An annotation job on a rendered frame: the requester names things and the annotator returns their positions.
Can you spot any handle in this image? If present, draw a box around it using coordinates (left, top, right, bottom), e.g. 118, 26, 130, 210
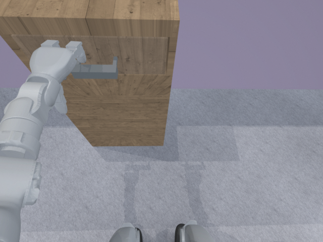
71, 56, 118, 79

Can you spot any cabinet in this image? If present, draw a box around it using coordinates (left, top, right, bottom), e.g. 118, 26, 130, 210
0, 0, 180, 147

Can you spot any left robot thigh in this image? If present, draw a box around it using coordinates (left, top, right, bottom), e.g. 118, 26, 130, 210
109, 227, 140, 242

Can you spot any robot left upper arm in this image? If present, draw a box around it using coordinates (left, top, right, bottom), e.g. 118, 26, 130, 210
0, 156, 42, 242

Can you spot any robot left hand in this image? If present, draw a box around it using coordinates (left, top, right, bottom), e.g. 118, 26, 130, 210
29, 40, 86, 114

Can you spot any drawer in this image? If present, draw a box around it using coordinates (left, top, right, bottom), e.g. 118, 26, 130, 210
11, 34, 168, 75

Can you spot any robot left forearm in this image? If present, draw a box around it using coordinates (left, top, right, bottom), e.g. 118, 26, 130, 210
0, 73, 61, 160

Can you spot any robot right foot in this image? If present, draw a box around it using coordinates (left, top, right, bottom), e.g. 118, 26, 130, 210
175, 224, 185, 242

